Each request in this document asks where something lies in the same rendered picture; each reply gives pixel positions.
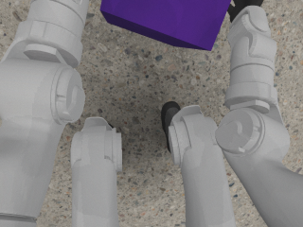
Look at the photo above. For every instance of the robot right forearm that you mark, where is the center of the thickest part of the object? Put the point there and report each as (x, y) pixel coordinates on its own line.
(252, 64)

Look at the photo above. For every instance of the robot right thigh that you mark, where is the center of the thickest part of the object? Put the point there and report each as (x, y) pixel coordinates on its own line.
(207, 195)

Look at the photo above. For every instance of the carton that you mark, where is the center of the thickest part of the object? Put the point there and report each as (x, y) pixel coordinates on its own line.
(191, 24)

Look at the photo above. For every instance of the right robot hand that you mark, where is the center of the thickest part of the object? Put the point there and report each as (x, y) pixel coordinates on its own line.
(240, 5)

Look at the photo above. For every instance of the robot left forearm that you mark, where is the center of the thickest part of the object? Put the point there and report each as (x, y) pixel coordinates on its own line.
(52, 32)

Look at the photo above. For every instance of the robot thigh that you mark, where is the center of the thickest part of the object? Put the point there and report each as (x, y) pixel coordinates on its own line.
(207, 195)
(94, 179)

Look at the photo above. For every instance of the right robot upper arm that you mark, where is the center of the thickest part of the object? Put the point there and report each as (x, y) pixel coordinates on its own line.
(254, 145)

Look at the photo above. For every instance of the robot left thigh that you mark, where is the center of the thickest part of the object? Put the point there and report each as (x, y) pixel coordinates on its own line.
(94, 179)

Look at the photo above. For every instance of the left robot upper arm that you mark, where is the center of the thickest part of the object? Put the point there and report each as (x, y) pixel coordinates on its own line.
(37, 100)

